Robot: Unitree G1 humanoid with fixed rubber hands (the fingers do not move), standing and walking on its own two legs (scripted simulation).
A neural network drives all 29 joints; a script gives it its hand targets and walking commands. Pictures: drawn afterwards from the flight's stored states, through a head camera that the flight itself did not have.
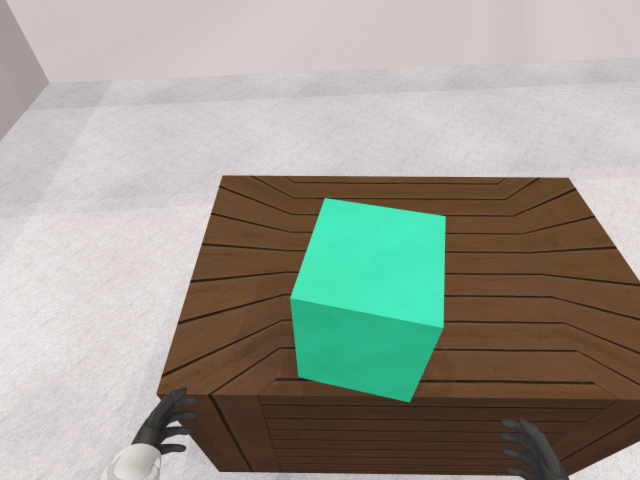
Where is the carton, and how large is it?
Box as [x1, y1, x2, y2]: [290, 198, 445, 402]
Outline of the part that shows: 325,198 290,297 298,376 409,402 443,327 445,216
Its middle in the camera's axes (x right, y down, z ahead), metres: +0.08 +0.10 +0.66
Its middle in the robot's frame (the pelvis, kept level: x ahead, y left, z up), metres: +0.42 -0.05 -0.08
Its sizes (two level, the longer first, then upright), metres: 0.210 0.200 0.250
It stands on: a pedestal, 0.57 m high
